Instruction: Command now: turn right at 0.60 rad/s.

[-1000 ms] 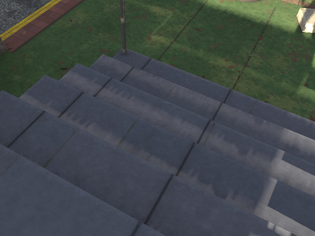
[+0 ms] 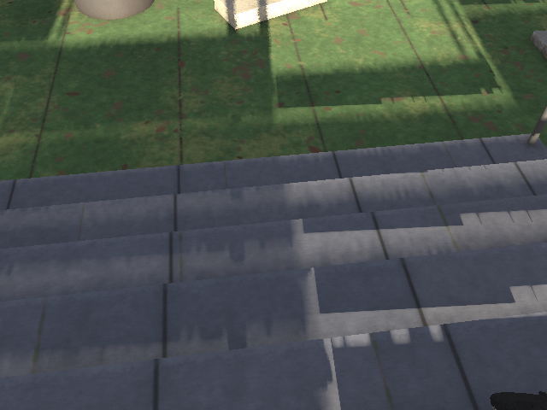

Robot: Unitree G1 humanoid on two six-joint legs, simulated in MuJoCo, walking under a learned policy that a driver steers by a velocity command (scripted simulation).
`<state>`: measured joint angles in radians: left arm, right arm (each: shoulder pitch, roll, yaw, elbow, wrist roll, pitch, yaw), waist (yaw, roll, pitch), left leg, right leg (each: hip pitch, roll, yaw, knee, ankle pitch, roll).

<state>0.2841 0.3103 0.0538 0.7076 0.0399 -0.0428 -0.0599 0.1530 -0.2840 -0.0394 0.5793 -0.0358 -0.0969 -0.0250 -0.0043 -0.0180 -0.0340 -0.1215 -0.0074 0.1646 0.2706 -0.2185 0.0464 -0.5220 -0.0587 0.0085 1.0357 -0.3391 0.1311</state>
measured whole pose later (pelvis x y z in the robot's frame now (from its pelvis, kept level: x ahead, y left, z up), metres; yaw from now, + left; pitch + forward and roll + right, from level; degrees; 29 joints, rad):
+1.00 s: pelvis +0.02 -0.04 +0.00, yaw -18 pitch -2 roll +0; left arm 0.23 0.26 0.01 0.93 0.02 0.04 0.01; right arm 0.21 -0.25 0.00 0.78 -0.01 0.03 -0.01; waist 0.00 -0.01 0.02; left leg -0.18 -0.04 0.04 0.42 -0.23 0.06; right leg -0.20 0.06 0.09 0.44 -0.25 -0.02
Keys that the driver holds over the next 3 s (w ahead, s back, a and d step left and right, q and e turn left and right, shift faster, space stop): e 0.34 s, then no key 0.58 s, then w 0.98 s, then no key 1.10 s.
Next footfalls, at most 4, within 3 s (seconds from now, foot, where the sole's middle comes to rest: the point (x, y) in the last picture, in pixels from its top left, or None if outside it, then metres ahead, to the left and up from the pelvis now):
0.20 right None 0.04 -0.17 -0.78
0.68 left None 0.09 0.02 -0.78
1.60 left None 0.32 -0.07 -0.78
2.18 right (402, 382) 0.63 -0.33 -0.93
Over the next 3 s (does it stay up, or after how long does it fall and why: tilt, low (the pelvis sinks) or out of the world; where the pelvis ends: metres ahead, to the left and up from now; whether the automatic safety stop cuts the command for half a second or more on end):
stays up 0.60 -0.21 -0.14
